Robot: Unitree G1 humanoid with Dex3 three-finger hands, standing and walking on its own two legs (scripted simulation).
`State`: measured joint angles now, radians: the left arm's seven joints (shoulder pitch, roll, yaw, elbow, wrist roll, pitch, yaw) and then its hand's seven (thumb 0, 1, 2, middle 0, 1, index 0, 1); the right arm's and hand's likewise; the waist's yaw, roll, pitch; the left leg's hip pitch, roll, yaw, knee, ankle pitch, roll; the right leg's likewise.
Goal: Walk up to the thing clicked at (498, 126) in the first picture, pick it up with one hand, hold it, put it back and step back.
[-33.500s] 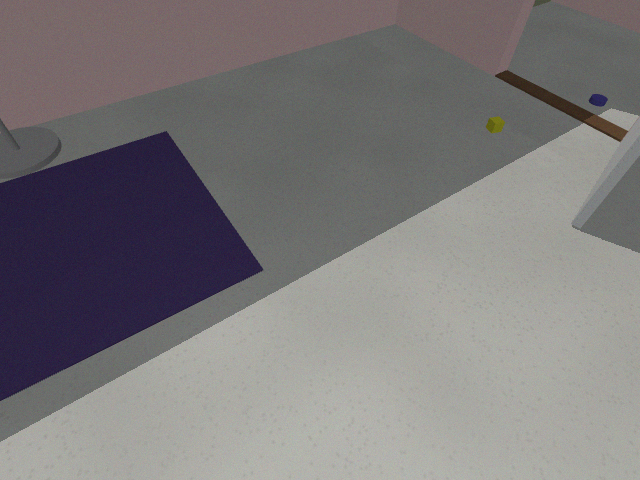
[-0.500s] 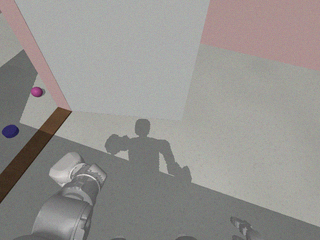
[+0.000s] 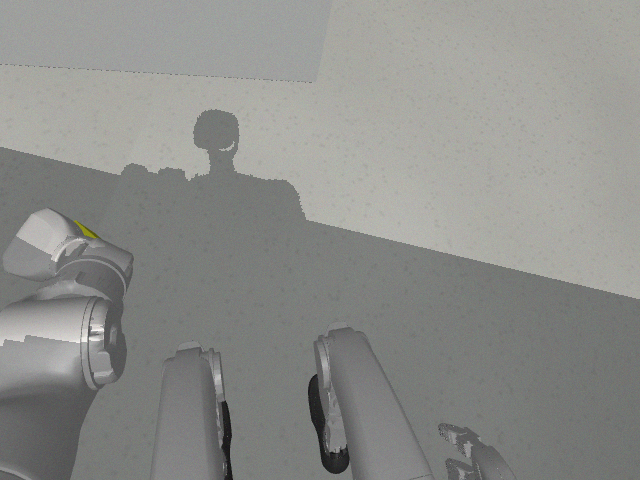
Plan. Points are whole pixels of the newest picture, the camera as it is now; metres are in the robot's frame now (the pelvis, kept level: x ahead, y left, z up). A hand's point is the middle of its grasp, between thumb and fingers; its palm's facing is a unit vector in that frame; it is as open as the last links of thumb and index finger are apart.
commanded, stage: crouch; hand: left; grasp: from above
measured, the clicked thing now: (84, 255) +0.43 +0.27 -0.17
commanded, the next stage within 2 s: lower in 1.06 s
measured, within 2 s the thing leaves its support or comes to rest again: neither
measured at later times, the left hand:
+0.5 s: hand (104, 268) +0.44 +0.28 -0.29, palm faces -0.21 -0.39 -0.90, open 8.4 cm
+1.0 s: hand (111, 275) +0.45 +0.29 -0.36, palm faces -0.19 -0.38 -0.91, open 8.3 cm
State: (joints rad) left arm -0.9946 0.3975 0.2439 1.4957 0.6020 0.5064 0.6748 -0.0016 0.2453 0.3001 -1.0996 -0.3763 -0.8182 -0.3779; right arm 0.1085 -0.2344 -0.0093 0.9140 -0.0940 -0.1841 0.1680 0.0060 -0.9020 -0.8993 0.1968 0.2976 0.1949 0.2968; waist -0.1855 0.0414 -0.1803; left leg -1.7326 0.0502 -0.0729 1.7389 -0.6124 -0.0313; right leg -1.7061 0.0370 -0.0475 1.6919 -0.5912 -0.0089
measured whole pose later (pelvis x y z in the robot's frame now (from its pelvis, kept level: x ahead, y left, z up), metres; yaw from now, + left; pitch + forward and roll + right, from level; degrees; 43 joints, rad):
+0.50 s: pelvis -0.01 +0.01 -0.14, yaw -2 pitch +38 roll -5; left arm -1.10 0.56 0.29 1.56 0.72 0.45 0.58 0.06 0.25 0.21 -1.18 -0.28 -0.90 -0.29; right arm 0.14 -0.27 0.01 0.88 -0.11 -0.23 0.21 0.00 -0.92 -0.90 0.20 0.30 0.19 0.30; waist -0.24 0.05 -0.14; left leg -2.18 0.03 -0.09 2.20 -0.69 -0.02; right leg -2.14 0.03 -0.05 2.14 -0.67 0.01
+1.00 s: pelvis -0.02 +0.01 -0.20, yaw -4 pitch +35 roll -6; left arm -1.17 0.69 0.38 1.68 0.78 0.38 0.62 0.06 0.26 0.19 -1.19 -0.25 -0.91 -0.28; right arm 0.15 -0.30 0.07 0.88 -0.18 -0.27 0.26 0.00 -0.92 -0.90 0.20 0.30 0.19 0.30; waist -0.26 0.03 -0.02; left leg -2.33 0.03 -0.12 2.40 -0.68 -0.02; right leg -2.29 0.04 -0.07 2.32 -0.65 0.02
